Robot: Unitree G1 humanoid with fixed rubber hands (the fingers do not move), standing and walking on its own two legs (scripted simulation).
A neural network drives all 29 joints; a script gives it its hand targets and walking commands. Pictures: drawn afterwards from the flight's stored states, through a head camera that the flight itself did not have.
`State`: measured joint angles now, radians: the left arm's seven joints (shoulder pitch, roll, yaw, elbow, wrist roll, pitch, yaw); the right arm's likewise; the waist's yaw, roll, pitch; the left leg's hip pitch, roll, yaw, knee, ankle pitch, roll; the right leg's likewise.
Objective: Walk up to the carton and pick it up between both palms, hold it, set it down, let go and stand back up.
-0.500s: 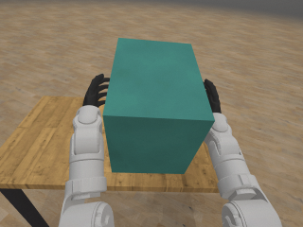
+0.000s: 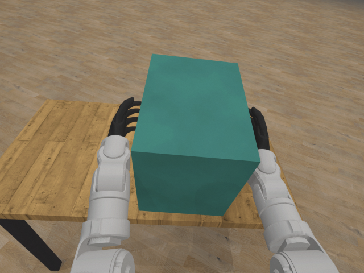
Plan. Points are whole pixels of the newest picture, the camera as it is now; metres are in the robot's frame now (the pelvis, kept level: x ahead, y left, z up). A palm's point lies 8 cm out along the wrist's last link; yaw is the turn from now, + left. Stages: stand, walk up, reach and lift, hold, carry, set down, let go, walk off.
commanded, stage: set down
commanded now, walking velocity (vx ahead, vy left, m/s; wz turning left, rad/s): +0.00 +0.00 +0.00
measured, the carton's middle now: (188, 136) +0.42 -0.01 +0.10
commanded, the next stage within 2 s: none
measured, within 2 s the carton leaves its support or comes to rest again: neither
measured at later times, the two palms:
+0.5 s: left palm (123, 138) +0.39 +0.14 +0.12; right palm (255, 150) +0.37 -0.16 +0.12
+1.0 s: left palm (127, 142) +0.41 +0.14 +0.09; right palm (250, 152) +0.38 -0.16 +0.09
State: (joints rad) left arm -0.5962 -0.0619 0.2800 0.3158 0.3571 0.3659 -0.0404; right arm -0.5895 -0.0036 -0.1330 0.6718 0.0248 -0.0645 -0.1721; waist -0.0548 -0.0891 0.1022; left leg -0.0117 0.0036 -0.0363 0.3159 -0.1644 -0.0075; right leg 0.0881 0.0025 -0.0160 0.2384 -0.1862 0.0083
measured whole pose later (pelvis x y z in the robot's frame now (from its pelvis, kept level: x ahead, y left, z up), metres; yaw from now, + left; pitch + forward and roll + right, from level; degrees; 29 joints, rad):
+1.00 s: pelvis +0.01 +0.00 +0.00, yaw -2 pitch -1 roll -1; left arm -0.72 -0.04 0.40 0.77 0.37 0.08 -0.04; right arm -0.65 0.09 -0.46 0.86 -0.27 -0.19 -0.11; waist -0.02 -0.07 0.04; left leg -0.13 0.01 -0.01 0.29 -0.15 -0.01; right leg -0.04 0.01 0.01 0.22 -0.16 0.01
